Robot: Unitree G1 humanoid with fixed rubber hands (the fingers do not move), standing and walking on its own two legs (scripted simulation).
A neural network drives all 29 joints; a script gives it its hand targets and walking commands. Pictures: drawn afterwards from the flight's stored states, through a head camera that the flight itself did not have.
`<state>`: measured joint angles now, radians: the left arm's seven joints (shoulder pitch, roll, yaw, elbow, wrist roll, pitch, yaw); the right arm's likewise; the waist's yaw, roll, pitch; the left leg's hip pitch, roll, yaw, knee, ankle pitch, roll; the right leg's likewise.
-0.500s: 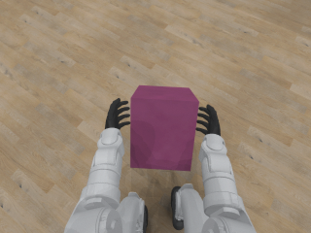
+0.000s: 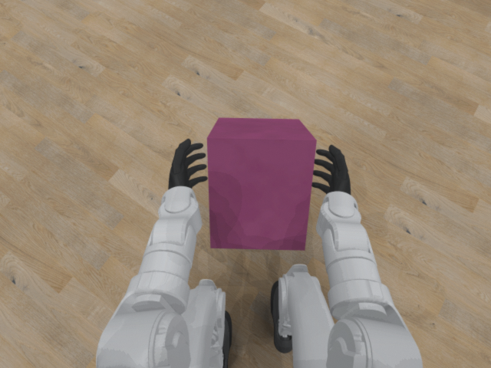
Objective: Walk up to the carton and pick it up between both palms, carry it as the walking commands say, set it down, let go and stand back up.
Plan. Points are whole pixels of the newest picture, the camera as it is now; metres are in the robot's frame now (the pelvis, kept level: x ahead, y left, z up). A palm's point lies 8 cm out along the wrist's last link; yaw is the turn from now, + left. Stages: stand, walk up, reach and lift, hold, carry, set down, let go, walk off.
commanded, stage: set down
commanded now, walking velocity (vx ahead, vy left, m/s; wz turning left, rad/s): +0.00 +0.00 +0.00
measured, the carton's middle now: (258, 178) +0.46 -0.03 -0.18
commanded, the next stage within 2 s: none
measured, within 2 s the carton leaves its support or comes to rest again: neither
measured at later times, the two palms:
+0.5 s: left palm (194, 187) +0.43 +0.10 -0.15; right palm (324, 192) +0.42 -0.16 -0.16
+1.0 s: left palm (200, 189) +0.46 +0.11 -0.24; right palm (313, 192) +0.45 -0.16 -0.25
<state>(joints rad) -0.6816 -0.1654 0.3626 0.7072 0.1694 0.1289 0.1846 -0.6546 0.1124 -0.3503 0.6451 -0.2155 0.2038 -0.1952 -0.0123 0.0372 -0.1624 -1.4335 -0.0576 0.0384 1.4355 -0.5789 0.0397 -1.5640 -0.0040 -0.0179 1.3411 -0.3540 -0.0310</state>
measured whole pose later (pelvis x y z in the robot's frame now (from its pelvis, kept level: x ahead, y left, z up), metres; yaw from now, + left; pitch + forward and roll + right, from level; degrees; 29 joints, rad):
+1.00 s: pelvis -0.03 -0.01 -0.14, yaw +5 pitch +41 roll +2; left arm -1.08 -0.03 0.35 0.83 0.13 0.19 0.22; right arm -1.03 0.00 -0.40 0.74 -0.15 0.25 -0.21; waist -0.05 0.04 -0.03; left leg -1.99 -0.11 0.04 1.93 -0.65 0.02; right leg -2.11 0.01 0.01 1.82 -0.41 -0.01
